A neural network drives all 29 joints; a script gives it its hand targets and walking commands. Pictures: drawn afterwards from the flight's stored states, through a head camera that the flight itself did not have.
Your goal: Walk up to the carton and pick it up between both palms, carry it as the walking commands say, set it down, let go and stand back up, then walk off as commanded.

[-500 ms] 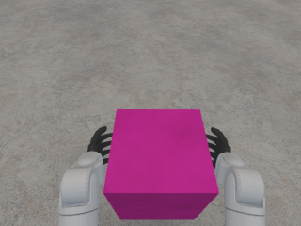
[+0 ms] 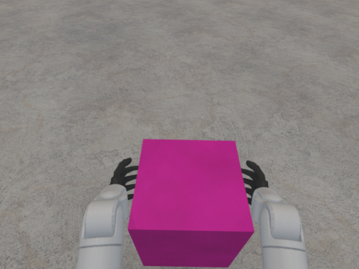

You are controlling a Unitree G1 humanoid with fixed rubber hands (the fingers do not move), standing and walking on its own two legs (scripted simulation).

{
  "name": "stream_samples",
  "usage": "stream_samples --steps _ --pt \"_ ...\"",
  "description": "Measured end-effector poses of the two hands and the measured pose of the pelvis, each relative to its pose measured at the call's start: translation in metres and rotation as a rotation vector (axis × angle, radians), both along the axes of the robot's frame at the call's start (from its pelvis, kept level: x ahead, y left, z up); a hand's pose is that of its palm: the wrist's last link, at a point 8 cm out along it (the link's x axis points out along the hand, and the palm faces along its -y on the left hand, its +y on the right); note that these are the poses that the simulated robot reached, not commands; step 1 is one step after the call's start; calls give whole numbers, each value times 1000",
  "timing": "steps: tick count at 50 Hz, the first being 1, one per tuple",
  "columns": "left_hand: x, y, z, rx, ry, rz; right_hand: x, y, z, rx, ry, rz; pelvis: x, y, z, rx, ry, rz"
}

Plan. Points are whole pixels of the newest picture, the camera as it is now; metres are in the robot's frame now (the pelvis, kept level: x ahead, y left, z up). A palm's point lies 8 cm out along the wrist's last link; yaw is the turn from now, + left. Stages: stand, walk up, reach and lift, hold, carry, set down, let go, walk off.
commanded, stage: carry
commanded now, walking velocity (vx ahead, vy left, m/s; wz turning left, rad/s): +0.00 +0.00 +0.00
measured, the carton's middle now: (187, 205) +0.28 +0.00 +0.00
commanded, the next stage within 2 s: none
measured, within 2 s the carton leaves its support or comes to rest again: neither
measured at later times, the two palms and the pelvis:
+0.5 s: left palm (109, 191) +0.28 +0.17 +0.05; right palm (243, 192) +0.28 -0.13 +0.05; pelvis +0.02 +0.02 +0.00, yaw +1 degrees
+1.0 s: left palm (104, 186) +0.31 +0.19 +0.04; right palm (232, 187) +0.31 -0.11 +0.04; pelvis +0.04 +0.04 +0.00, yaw +0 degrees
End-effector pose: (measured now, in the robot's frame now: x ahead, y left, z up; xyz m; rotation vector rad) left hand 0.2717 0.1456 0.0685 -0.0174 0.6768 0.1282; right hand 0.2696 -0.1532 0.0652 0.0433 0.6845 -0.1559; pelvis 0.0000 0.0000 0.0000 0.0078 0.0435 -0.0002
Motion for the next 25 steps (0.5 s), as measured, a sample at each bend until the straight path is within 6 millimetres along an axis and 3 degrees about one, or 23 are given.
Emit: stream_samples --steps 9,25 --pt "2 10 -13 10 -16 1 6 10 -11 -21 -15 23 4 7 0 0 3 8" --pt "12 27 -19 23 -57 -11 15 26 -17 -44 -55 33 19 23 -1 -3 0 10"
